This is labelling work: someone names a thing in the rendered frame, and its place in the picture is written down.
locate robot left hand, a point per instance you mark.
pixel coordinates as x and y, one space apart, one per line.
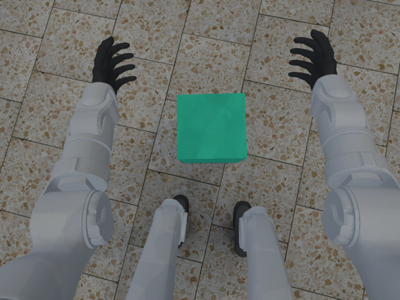
103 70

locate robot left upper arm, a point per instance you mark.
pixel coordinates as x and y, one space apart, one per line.
66 229

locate robot right upper arm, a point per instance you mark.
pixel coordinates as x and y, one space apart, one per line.
365 221

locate robot left foot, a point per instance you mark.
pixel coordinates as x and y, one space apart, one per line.
185 204

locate robot right forearm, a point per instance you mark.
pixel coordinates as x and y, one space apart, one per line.
351 156

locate robot right hand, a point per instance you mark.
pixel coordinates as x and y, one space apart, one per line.
322 58

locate robot right thigh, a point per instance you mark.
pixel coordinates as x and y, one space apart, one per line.
267 277

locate carton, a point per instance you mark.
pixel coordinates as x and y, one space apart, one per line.
211 128

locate robot left forearm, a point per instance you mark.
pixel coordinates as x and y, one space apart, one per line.
87 148

